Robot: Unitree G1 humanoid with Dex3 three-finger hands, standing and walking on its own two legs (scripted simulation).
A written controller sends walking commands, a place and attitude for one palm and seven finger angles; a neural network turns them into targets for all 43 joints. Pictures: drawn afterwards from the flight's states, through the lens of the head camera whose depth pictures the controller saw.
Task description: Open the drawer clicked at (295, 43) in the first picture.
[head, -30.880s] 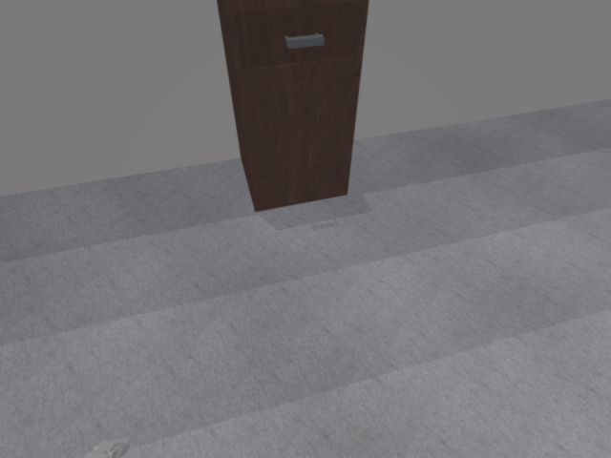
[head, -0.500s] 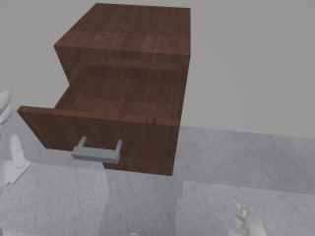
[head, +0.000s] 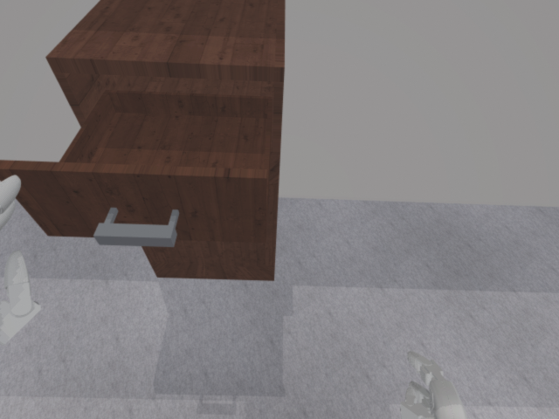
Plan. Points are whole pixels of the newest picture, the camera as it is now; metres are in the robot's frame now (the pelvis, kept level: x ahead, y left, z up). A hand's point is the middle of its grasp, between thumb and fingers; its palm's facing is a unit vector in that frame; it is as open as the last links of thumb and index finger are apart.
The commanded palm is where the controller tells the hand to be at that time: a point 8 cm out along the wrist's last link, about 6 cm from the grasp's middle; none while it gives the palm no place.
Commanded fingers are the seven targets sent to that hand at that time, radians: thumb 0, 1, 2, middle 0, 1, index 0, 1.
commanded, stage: stop stepping back and stand still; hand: left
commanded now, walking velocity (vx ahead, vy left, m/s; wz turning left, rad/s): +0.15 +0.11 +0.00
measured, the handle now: (140, 224) +0.41 +0.25 +0.01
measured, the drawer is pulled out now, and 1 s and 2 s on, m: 0.28 0.28 0.28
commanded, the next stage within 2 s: let the arm hang, fingers relaxed in 1.68 s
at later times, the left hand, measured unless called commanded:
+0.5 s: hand out of the picture +0.11 +0.24 +0.18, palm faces +0.45 -0.80 -0.40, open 7.4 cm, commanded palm +0.04 +0.29 +0.20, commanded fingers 0.00 0.90 0.90 -0.20 -0.30 -0.20 -0.30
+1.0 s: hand (18, 391) +0.13 +0.21 +0.18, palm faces +0.34 -0.80 -0.48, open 7.4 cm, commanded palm +0.06 +0.26 +0.20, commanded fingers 0.00 0.90 0.90 -0.20 -0.30 -0.20 -0.30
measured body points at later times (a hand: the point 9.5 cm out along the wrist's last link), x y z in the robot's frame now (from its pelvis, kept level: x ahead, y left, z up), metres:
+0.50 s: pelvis -0.09 +0.00 -0.01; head -0.10 +0.01 +0.43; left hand +0.08 +0.28 +0.20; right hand +0.08 -0.23 -0.10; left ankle -0.04 +0.12 -0.74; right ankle -0.04 -0.09 -0.72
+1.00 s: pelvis -0.07 -0.02 +0.00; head -0.04 -0.02 +0.45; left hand +0.10 +0.25 +0.20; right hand +0.10 -0.28 -0.08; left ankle -0.04 +0.11 -0.74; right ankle -0.10 -0.09 -0.74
